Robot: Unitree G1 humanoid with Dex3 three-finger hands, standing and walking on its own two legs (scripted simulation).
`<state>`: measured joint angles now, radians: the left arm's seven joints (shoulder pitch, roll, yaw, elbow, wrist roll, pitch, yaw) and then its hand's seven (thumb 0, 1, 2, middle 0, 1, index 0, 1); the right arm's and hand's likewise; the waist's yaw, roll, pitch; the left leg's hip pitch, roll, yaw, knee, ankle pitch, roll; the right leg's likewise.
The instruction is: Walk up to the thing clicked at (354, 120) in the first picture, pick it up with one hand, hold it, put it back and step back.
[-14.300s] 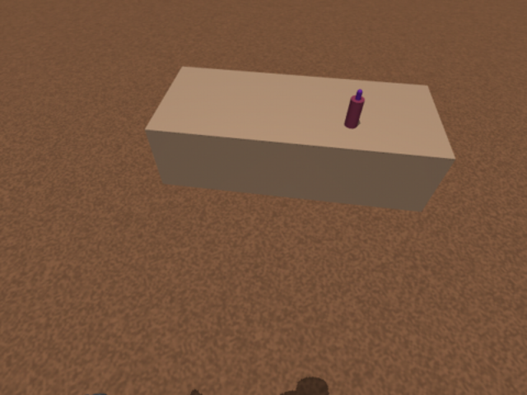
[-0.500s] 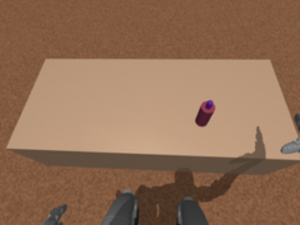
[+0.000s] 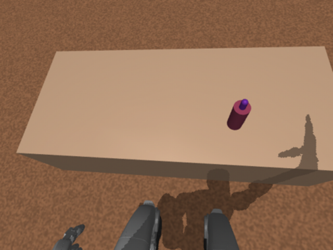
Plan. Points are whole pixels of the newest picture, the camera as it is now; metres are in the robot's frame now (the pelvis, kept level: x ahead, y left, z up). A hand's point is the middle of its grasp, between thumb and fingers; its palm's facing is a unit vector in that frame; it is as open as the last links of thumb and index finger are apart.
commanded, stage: go down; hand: right
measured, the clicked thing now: (239, 113) +0.55 -0.19 -0.24
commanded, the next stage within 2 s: approach in 0.18 s
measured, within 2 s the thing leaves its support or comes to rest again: neither
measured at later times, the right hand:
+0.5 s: hand out of the picture +0.45 -0.36 +0.02, palm faces +0.16 +0.99 -0.05, open 17.5 cm
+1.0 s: hand (270, 119) +0.51 -0.29 -0.22, palm faces +0.11 +0.99 -0.03, open 16.9 cm
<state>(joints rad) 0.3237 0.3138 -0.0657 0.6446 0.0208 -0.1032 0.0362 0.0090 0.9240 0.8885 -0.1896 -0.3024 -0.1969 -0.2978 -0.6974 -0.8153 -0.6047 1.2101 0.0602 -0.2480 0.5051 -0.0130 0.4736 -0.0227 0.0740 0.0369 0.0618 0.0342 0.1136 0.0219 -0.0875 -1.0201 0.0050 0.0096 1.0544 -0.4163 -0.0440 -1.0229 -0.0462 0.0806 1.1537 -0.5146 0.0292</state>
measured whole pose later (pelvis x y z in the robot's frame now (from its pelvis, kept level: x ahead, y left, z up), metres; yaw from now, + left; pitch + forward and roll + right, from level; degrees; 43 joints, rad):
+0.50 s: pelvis +0.00 -0.01 -0.03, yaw +1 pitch +27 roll +5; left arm 0.34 0.34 -0.08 0.63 0.04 -0.08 0.01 0.01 0.91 0.90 -0.19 -0.29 -0.19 -0.30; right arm -0.82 -0.87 -0.62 1.29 0.11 -0.37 0.53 -0.01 0.55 -0.03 0.06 0.04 0.05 0.04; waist 0.15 0.01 -0.11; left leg -1.19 0.00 0.01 1.17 -0.45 -0.05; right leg -1.20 -0.05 0.09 1.29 -0.56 0.02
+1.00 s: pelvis -0.06 +0.00 -0.25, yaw +3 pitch +36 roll +7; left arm 0.20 0.30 -0.14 0.60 0.11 -0.02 -0.06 0.00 0.92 0.89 -0.19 -0.29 -0.19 -0.29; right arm -1.14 -0.89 -0.66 1.28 -0.02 -0.45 0.41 -0.01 0.38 -0.01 0.10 0.02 0.08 0.02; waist 0.26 -0.01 -0.08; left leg -2.02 0.00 0.01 1.97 -0.59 -0.08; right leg -2.03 0.01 0.15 2.10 -0.71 0.04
